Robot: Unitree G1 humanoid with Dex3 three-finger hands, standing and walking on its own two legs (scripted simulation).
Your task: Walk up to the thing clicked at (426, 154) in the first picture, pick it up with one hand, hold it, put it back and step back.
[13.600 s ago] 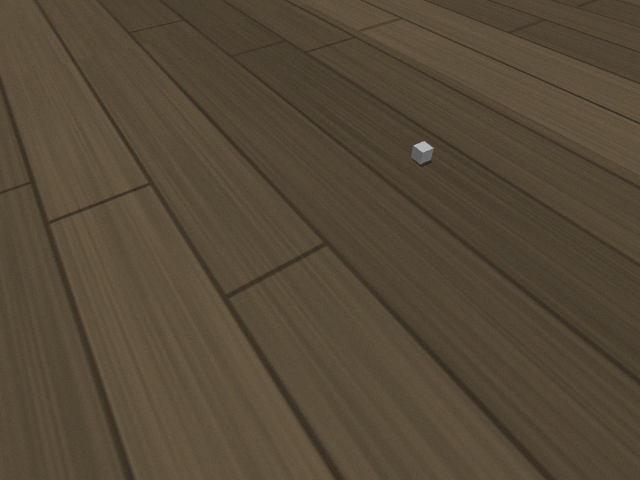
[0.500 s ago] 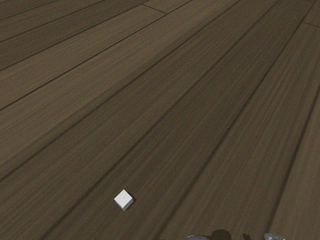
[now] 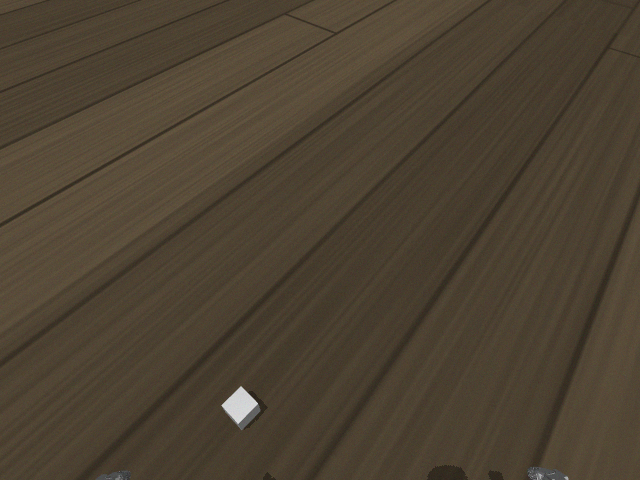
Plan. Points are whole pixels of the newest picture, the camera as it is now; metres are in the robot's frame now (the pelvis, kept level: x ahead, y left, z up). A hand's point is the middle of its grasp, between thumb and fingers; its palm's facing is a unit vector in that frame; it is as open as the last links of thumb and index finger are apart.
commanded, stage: walk up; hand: left
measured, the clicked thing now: (241, 408) +0.41 +0.22 -0.73
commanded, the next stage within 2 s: stand in 0.94 s
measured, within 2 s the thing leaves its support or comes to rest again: neither
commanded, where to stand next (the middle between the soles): +0.02 -0.01 m, yaw -1 degrees
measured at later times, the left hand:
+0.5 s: hand out of the picture +0.07 +0.25 -0.13, palm faces +0.03 -0.94 -0.33, open 7.4 cm
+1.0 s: hand out of the picture +0.06 +0.25 -0.14, palm faces +0.00 -0.95 -0.32, open 7.4 cm
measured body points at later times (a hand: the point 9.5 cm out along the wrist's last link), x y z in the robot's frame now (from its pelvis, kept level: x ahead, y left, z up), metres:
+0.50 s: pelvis -0.02 -0.01 +0.02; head -0.01 -0.01 +0.47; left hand +0.07 +0.30 -0.11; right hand +0.07 -0.31 -0.11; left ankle +0.00 +0.13 -0.73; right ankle +0.01 -0.11 -0.73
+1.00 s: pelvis -0.01 +0.00 +0.02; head +0.00 +0.00 +0.47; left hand +0.06 +0.30 -0.12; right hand +0.07 -0.30 -0.11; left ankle +0.00 +0.13 -0.73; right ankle +0.01 -0.11 -0.73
